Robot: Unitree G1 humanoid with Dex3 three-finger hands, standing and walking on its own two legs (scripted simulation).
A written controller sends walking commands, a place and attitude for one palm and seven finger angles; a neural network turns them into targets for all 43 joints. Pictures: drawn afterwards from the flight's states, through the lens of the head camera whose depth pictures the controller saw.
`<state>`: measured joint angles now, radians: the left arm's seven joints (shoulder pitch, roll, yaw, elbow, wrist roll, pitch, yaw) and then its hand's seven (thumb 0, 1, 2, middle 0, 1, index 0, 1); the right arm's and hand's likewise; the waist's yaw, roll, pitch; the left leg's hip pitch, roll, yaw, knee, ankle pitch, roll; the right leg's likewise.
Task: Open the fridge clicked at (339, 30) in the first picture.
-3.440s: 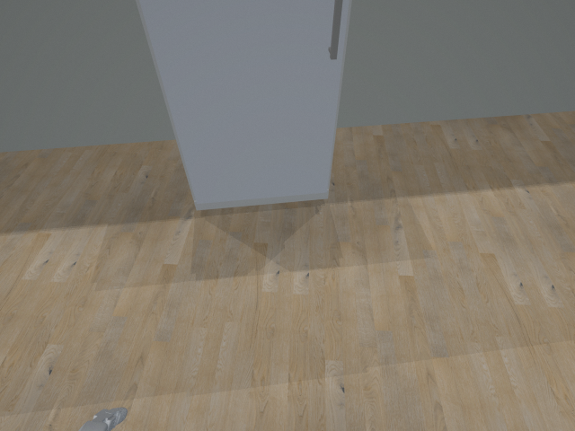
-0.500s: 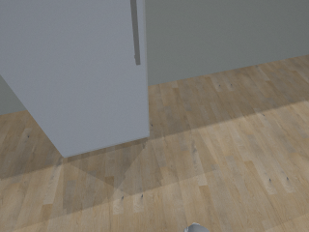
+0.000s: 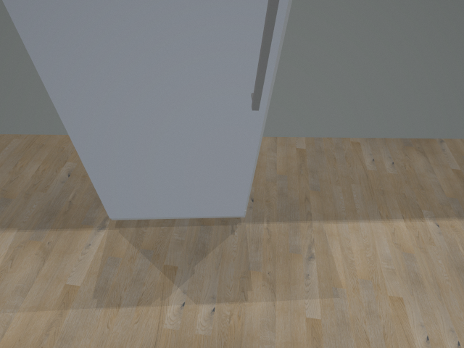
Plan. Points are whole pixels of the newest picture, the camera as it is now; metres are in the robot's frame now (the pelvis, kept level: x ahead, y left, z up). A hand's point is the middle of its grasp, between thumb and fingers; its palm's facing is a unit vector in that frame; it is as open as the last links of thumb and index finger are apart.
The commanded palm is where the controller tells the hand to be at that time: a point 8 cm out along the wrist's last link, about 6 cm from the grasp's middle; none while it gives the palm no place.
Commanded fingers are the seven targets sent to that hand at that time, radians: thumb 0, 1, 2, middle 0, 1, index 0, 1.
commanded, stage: turn to face it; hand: right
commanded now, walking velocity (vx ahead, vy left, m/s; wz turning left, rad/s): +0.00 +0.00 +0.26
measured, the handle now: (269, 14) +0.73 -0.02 +0.24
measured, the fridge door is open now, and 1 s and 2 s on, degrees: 0 0 0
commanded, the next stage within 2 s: take the last steps up to it in 0.06 s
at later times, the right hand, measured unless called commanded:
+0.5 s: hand out of the picture +0.12 -0.19 -0.16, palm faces -0.10 +0.98 -0.15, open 7.4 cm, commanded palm none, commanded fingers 0.00 -0.90 -0.90 0.20 0.30 0.20 0.30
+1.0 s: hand (281, 309) +0.23 -0.10 -0.15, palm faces -0.08 +0.98 -0.21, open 7.3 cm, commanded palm none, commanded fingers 0.00 -0.90 -0.90 0.20 0.30 0.20 0.30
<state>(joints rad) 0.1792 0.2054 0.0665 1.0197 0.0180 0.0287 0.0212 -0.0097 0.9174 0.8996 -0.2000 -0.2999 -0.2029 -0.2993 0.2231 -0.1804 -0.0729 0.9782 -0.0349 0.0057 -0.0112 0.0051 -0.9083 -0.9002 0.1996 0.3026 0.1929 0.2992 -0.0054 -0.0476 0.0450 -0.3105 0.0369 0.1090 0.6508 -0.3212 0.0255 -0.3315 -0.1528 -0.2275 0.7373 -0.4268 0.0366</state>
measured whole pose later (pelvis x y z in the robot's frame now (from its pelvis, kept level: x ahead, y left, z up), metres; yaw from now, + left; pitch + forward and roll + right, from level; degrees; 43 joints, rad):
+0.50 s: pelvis +0.05 -0.02 +0.02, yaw +7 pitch +0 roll +1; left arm 0.38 0.13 0.02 1.05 0.03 -0.04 0.03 0.00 0.91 0.90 -0.20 -0.30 -0.20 -0.30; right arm 0.24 -0.20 -0.08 1.03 -0.04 0.03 0.03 0.01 -0.91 -0.90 0.20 0.30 0.20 0.30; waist 0.03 0.04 0.01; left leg -0.48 0.02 0.03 1.04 -0.31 0.01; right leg -0.12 -0.06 -0.14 0.40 -0.28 0.00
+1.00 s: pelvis +0.19 +0.07 +0.02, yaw +7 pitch +0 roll +1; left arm 0.23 0.17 0.06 1.05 0.02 -0.01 0.01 0.00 0.91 0.90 -0.19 -0.30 -0.20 -0.30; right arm 0.26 -0.14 -0.04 1.09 -0.03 -0.06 -0.02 -0.01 -0.93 -0.90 0.20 0.30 0.20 0.30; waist 0.01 -0.03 0.03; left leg -0.15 0.00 0.18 0.40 -0.26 0.05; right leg -0.48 -0.11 -0.11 0.91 -0.32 0.03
